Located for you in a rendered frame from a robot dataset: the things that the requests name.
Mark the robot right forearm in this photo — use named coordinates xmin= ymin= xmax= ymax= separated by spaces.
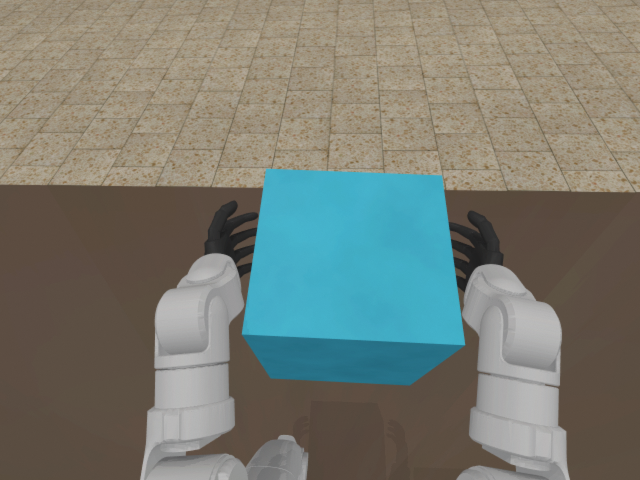
xmin=462 ymin=264 xmax=570 ymax=480

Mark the robot left forearm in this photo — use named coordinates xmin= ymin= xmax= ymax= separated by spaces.
xmin=140 ymin=253 xmax=244 ymax=480

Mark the robot left hand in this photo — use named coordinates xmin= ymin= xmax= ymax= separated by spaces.
xmin=204 ymin=200 xmax=258 ymax=278

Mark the robot left upper arm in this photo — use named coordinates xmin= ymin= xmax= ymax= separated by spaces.
xmin=146 ymin=454 xmax=248 ymax=480

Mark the carton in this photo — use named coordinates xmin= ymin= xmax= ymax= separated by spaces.
xmin=242 ymin=169 xmax=465 ymax=386

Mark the robot left shin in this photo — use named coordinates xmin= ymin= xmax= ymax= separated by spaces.
xmin=278 ymin=435 xmax=297 ymax=444

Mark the robot right hand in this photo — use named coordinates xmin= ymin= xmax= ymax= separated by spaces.
xmin=449 ymin=211 xmax=504 ymax=293

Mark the robot left thigh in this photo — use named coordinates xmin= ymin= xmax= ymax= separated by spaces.
xmin=245 ymin=439 xmax=308 ymax=480

